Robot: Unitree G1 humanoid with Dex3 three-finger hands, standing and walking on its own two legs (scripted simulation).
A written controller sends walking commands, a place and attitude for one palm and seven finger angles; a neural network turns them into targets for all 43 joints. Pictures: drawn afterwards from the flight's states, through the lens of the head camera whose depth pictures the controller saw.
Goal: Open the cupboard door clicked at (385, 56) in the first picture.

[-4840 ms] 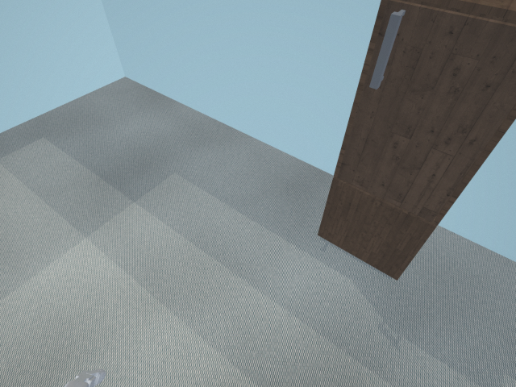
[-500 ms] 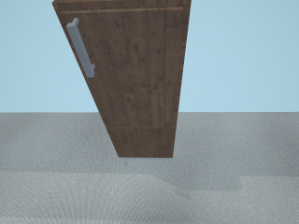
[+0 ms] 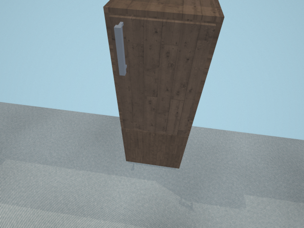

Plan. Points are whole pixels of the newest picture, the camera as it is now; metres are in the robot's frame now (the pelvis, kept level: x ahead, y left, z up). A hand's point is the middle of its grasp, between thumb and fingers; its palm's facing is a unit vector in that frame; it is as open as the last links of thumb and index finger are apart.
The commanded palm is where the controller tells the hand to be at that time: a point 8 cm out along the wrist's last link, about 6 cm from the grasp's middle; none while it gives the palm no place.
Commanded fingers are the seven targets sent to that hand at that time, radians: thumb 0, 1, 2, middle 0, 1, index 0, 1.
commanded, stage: come to a stop and stand still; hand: left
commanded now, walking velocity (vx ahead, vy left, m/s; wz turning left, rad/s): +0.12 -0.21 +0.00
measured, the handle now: (122, 49) +0.65 +0.18 +0.15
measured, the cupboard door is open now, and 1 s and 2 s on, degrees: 0 0 0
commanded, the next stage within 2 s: look again from close up in 0.20 s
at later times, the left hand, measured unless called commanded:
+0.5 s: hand out of the picture +0.07 +0.15 -0.18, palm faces -0.04 -0.97 -0.24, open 7.3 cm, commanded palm none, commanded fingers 0.00 0.90 0.90 -0.20 -0.30 -0.20 -0.30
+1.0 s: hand out of the picture +0.07 +0.14 -0.17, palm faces +0.05 -0.97 -0.25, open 7.3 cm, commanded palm none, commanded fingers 0.00 0.90 0.90 -0.20 -0.30 -0.20 -0.30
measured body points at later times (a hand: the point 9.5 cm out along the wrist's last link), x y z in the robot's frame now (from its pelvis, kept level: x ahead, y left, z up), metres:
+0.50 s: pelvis +0.04 -0.03 -0.01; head +0.07 -0.05 +0.44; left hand +0.08 +0.20 -0.16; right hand +0.00 -0.24 -0.18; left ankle -0.02 +0.12 -0.74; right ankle +0.04 -0.14 -0.74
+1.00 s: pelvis +0.05 -0.05 -0.01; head +0.07 -0.07 +0.44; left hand +0.07 +0.19 -0.15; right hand +0.06 -0.27 -0.18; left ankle -0.02 +0.12 -0.73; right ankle +0.04 -0.14 -0.74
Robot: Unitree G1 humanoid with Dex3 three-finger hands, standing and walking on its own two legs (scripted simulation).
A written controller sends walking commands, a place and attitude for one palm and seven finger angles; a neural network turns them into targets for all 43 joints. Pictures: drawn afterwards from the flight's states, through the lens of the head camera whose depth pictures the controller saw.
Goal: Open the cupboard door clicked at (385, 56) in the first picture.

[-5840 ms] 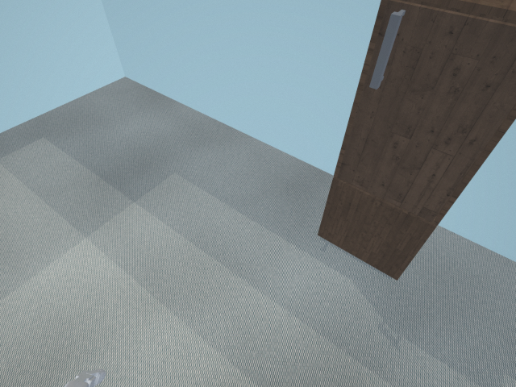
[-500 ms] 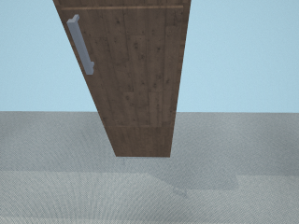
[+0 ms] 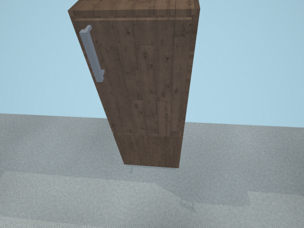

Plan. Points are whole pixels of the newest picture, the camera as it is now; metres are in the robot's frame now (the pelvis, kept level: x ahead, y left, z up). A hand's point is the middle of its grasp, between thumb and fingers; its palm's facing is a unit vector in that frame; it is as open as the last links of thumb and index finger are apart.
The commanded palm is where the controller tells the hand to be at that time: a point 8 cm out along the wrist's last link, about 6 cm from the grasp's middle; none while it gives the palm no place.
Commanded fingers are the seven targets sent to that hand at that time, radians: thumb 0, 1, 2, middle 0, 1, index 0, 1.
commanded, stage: come to a stop and stand still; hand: left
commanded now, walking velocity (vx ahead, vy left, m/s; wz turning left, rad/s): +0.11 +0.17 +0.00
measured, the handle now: (94, 55) +0.60 +0.22 +0.15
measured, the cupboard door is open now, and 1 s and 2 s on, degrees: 0 0 0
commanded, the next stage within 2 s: look again from close up in 1.76 s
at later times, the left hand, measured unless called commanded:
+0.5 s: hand out of the picture -0.03 +0.27 -0.18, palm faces +0.02 -0.99 -0.12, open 7.4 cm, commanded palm none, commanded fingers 0.00 0.90 0.90 -0.20 -0.30 -0.20 -0.30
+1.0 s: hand out of the picture +0.03 +0.24 -0.15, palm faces -0.09 -0.99 -0.10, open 7.3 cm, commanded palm none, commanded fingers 0.00 0.90 0.90 -0.20 -0.30 -0.20 -0.30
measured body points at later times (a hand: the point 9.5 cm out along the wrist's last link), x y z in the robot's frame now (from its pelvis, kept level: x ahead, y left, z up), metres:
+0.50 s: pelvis -0.03 +0.10 +0.01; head -0.03 +0.14 +0.46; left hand -0.03 +0.32 -0.16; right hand -0.01 -0.13 -0.12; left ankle -0.03 +0.15 -0.73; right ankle -0.05 -0.05 -0.64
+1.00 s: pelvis -0.07 +0.09 +0.02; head -0.06 +0.12 +0.47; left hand +0.03 +0.29 -0.14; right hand -0.20 -0.10 -0.12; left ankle -0.03 +0.15 -0.73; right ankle -0.05 -0.07 -0.68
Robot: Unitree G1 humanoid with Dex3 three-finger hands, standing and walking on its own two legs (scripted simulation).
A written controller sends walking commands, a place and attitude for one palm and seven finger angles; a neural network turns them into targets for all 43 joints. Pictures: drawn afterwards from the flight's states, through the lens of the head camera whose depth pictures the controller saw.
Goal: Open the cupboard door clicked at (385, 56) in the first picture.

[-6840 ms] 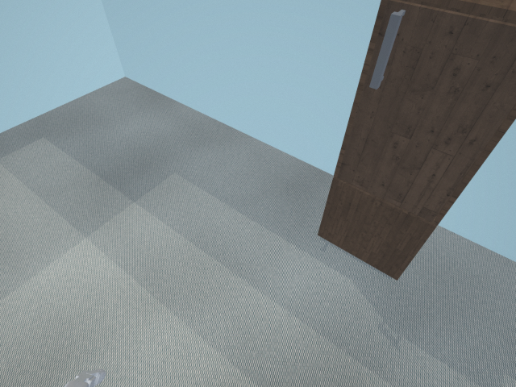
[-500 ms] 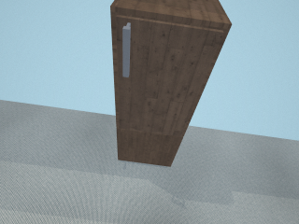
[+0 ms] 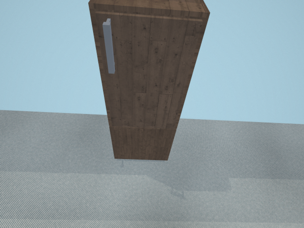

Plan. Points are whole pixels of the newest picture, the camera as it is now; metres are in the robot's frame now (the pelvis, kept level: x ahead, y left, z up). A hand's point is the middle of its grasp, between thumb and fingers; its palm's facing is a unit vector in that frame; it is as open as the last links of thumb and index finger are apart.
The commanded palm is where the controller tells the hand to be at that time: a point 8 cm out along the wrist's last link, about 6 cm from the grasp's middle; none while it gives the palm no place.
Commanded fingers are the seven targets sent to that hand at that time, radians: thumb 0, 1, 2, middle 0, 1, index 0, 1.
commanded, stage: come to a stop and stand still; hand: left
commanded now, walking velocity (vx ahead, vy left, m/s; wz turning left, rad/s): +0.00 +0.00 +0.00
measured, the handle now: (110, 47) +0.67 +0.13 +0.14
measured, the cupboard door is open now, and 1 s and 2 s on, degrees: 0 0 0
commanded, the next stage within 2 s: look again from close up in 0.76 s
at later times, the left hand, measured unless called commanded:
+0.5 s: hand out of the picture +0.01 +0.12 -0.18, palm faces +0.02 -0.99 -0.15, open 7.3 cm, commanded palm none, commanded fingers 0.00 0.90 0.90 -0.20 -0.30 -0.20 -0.30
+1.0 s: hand out of the picture +0.04 +0.11 -0.18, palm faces +0.02 -0.98 -0.19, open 7.3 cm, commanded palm none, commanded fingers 0.00 0.90 0.90 -0.20 -0.30 -0.20 -0.30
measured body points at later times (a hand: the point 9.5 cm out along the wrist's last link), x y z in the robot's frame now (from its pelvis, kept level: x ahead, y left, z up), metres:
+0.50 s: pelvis +0.04 -0.03 -0.01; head +0.06 -0.03 +0.44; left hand +0.01 +0.17 -0.17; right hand +0.04 -0.25 -0.17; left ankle +0.03 +0.07 -0.75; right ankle +0.00 -0.13 -0.75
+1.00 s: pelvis +0.05 -0.05 -0.01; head +0.06 -0.06 +0.44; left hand +0.04 +0.17 -0.16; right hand +0.04 -0.26 -0.17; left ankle +0.03 +0.07 -0.75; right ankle +0.00 -0.13 -0.75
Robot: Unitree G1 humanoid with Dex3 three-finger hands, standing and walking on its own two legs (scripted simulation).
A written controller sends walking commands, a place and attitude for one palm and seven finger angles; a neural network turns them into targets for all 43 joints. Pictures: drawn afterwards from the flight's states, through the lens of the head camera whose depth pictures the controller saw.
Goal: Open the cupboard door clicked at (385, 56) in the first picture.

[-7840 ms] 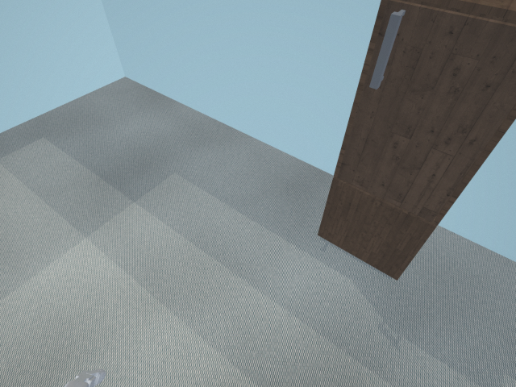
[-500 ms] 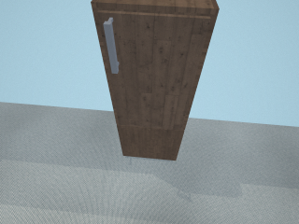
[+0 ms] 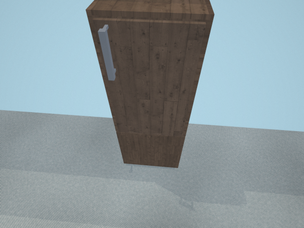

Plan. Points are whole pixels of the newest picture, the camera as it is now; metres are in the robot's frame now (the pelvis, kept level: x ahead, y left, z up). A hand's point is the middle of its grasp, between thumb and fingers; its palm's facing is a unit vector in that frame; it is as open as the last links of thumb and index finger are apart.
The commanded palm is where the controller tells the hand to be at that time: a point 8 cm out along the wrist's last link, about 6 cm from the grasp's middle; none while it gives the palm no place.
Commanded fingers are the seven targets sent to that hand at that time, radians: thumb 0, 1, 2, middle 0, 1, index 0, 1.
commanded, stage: look again from close up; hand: left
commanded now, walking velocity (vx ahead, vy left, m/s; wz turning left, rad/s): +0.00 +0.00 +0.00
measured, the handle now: (109, 54) +0.62 +0.18 +0.14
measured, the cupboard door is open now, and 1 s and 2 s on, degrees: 0 0 0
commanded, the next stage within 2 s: shuffle to correct the standing spot in 0.40 s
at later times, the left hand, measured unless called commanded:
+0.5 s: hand out of the picture -0.04 +0.13 -0.17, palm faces +0.06 -0.99 -0.16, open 7.4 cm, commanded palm none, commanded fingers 0.00 0.90 0.90 -0.20 -0.30 -0.20 -0.30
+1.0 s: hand out of the picture +0.01 +0.19 -0.18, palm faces +0.00 -0.99 -0.17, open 7.4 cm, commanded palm none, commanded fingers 0.00 0.90 0.90 -0.20 -0.30 -0.20 -0.30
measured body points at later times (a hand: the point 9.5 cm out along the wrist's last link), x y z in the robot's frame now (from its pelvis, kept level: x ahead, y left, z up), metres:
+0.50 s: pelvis +0.00 -0.02 +0.00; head +0.00 -0.02 +0.45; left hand -0.04 +0.18 -0.16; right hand -0.02 -0.22 -0.17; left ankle -0.02 +0.12 -0.74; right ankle -0.05 -0.08 -0.74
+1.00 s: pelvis +0.07 +0.02 -0.01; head +0.09 +0.03 +0.44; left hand +0.02 +0.24 -0.17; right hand +0.06 -0.20 -0.16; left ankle +0.08 +0.13 -0.74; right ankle +0.00 -0.07 -0.68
